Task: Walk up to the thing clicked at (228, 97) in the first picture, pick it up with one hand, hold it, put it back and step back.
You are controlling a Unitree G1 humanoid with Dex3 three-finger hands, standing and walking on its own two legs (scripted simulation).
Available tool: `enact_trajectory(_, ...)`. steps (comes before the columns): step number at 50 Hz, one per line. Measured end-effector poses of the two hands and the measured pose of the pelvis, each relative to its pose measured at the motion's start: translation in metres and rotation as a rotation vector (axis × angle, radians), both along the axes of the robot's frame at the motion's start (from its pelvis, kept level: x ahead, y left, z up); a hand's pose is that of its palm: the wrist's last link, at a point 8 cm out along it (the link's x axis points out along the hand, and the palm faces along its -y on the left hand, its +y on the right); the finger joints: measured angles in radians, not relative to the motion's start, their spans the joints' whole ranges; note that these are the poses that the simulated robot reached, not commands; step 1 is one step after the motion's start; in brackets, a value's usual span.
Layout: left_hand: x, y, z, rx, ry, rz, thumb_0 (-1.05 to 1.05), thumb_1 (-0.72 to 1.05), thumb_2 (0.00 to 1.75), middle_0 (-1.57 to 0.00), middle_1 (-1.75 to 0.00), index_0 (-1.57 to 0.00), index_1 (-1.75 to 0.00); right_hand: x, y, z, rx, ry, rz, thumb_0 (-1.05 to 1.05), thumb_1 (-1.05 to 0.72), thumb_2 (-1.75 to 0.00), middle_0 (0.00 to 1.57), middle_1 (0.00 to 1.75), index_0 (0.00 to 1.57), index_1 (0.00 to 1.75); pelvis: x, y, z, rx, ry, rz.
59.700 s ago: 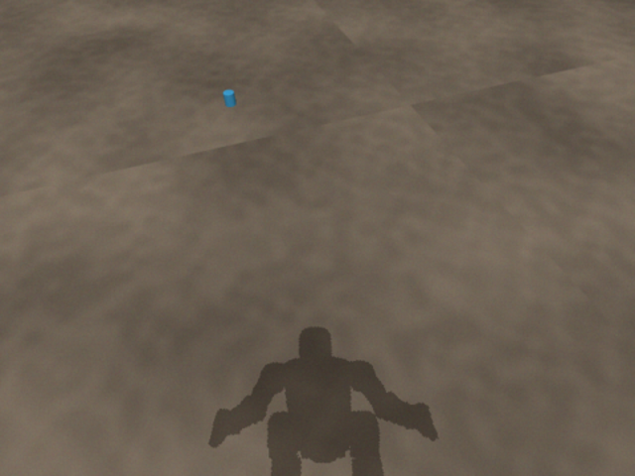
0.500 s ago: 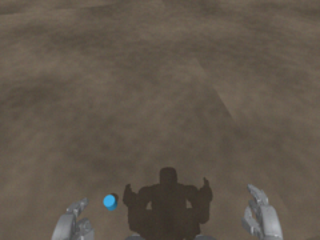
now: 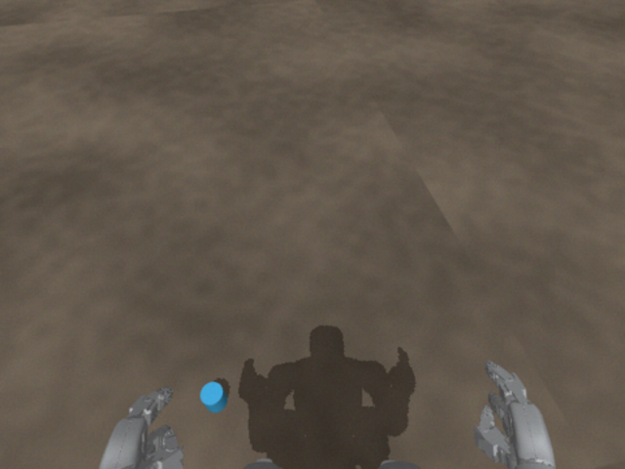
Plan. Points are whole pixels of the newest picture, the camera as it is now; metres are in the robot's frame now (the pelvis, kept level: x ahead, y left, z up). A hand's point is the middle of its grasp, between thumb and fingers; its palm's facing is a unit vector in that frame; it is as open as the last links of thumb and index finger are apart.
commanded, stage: home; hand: left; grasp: from above
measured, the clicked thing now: (214, 397) +0.42 +0.29 -0.68
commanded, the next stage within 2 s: stand in 0.20 s
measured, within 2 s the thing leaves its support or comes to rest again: neither
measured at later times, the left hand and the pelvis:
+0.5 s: hand out of the picture +0.13 +0.22 -0.09, palm faces +0.02 -0.95 -0.32, open 7.4 cm; pelvis -0.02 +0.00 +0.02, yaw +1 degrees
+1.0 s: hand out of the picture +0.02 +0.24 -0.10, palm faces +0.06 -0.94 -0.33, open 7.4 cm; pelvis -0.02 +0.00 +0.06, yaw +2 degrees
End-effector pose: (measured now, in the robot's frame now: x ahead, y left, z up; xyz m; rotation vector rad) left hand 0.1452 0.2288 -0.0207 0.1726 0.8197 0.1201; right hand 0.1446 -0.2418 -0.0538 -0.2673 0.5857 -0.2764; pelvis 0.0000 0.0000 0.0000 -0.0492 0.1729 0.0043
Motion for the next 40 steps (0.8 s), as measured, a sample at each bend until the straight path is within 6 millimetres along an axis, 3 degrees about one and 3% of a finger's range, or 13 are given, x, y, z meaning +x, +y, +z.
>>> enact_trajectory(15,-0.003,0.000,0.002,0.007,-0.013,0.000,0.02,0.90,0.90,-0.20,-0.30,-0.20,-0.30,-0.003,0.001,-0.001,0.010,-0.006,0.008,0.01,-0.90,-0.90,0.20,0.30,0.20,0.30,-0.004,-0.002,-0.001,0.000,-0.009,0.003)
enact_trajectory(20,-0.003,0.015,-0.024,0.103,-0.014,-0.029,0.01,0.90,0.90,-0.20,-0.30,-0.20,-0.30,-0.015,-0.008,-0.020,-0.034,0.273,0.153,0.01,-0.90,-0.90,0.20,0.30,0.20,0.30,-0.014,-0.003,0.011,0.037,-0.106,0.008)
enact_trajectory(30,-0.063,0.053,-0.049,0.139,0.220,0.059,0.01,0.90,0.90,-0.20,-0.30,-0.20,-0.30,-0.058,-0.035,-0.020,0.010,0.494,0.062,0.01,-0.91,-0.90,0.20,0.30,0.20,0.30,-0.013,0.001,0.032,0.045,-0.176,0.008)
enact_trajectory(40,-0.116,0.056,-0.051,0.118,0.382,0.129,0.01,0.90,0.90,-0.20,-0.30,-0.20,-0.30,-0.078,-0.030,-0.018,0.047,0.585,0.025,0.01,-0.91,-0.90,0.20,0.30,0.20,0.30,-0.012,0.002,0.048,0.043,-0.222,0.020)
